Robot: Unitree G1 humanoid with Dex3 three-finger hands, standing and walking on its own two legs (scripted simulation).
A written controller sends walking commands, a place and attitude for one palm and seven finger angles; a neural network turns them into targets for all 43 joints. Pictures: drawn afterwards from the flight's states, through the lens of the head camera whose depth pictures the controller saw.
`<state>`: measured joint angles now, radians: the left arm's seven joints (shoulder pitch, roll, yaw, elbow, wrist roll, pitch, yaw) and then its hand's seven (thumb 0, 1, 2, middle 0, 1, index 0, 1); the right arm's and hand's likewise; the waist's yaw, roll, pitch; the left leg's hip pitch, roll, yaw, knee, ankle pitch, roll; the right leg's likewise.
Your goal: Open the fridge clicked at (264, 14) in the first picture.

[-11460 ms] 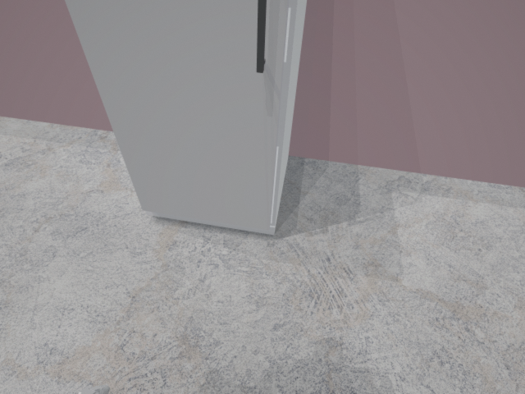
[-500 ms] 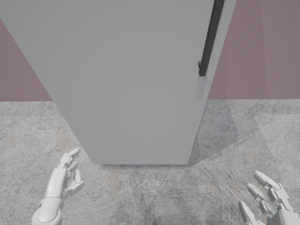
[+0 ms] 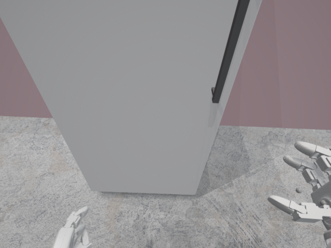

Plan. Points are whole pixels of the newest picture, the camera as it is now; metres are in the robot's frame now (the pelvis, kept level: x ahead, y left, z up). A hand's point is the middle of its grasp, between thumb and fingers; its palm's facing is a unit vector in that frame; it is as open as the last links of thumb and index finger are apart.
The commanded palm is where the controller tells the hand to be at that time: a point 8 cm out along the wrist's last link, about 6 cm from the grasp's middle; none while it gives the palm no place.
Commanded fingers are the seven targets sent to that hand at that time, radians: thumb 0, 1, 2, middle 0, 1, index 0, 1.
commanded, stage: raise the hand to about handle height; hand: right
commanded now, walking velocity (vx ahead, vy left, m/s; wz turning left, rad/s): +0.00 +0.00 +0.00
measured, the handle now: (230, 37) +0.52 -0.14 +0.28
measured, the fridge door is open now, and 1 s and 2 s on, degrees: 0 0 0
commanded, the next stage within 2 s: move the hooked fingers beside the handle in 1.10 s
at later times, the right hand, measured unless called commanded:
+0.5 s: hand (325, 143) +0.26 -0.26 +0.21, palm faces +0.11 +0.99 -0.10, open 14.0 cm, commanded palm +0.22 -0.31 +0.23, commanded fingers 0.00 0.50 -0.30 0.30 1.20 0.30 1.20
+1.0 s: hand out of the picture +0.27 -0.28 +0.24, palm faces +0.16 +0.99 -0.06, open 14.0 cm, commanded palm +0.24 -0.30 +0.25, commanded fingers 0.00 0.50 -0.30 0.30 1.20 0.30 1.20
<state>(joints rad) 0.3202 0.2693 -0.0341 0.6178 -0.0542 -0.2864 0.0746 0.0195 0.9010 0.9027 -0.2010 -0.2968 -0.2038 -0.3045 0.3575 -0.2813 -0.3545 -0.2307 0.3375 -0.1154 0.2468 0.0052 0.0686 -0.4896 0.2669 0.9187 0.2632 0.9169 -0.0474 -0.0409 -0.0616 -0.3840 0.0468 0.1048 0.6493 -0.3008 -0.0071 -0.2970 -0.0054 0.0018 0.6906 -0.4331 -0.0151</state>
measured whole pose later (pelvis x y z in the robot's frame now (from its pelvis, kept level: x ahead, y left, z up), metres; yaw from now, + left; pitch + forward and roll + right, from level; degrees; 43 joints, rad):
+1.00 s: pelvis -0.01 +0.01 +0.02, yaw +0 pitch -4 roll +0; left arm 0.22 0.28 -0.09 0.59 -0.09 -0.20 0.10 0.02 0.90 0.90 -0.20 -0.30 -0.20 -0.30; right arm -0.19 -0.48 -0.54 0.04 0.33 0.30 0.38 -0.01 0.50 -0.30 0.30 1.20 0.30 1.20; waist -0.07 -0.05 -0.02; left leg -0.19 0.03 0.10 0.47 -0.21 0.01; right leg -0.09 -0.01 0.00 0.47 -0.33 0.00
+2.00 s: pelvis +0.00 +0.01 +0.02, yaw +1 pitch -1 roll +0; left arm 0.23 0.27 -0.08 0.61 -0.09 -0.16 0.11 0.02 0.90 0.90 -0.20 -0.30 -0.20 -0.30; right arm -0.43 -0.43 -0.39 0.26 0.25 0.29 0.32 -0.01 0.51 -0.30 0.30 1.20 0.30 1.20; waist -0.04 -0.05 -0.03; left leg -0.23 0.04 0.09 0.46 -0.20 0.00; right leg -0.12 0.00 -0.01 0.45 -0.31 -0.01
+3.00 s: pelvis +0.01 +0.00 +0.02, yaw +3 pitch +5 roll +1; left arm 0.37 0.29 -0.04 0.66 -0.07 -0.09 0.09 0.01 0.90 0.90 -0.20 -0.30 -0.20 -0.30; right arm -0.84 -0.46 -0.37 0.83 0.15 0.07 0.24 -0.01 0.50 -0.30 0.30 1.20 0.30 1.20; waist 0.05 -0.03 -0.04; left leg -0.32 0.03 0.06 0.43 -0.18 0.00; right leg -0.20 -0.01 -0.05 0.44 -0.31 -0.02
